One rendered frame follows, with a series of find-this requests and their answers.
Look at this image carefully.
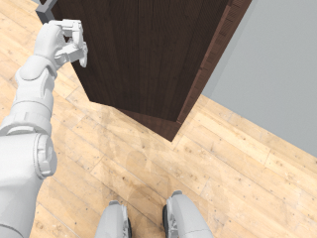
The robot left thigh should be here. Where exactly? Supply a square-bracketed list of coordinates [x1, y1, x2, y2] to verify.
[94, 204, 129, 238]

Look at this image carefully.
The right robot foot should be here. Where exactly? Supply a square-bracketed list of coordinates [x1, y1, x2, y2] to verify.
[162, 205, 178, 238]

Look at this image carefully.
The left robot upper arm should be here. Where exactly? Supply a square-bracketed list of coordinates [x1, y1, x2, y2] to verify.
[0, 133, 57, 238]

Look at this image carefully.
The robot left forearm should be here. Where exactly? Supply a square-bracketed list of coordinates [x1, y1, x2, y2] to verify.
[0, 55, 57, 137]

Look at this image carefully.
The cupboard door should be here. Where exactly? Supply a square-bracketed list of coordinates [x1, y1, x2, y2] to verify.
[40, 0, 229, 122]

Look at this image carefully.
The handle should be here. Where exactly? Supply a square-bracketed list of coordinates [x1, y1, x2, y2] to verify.
[35, 0, 73, 43]

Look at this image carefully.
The left robot hand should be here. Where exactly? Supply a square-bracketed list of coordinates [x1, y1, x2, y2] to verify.
[33, 19, 88, 70]

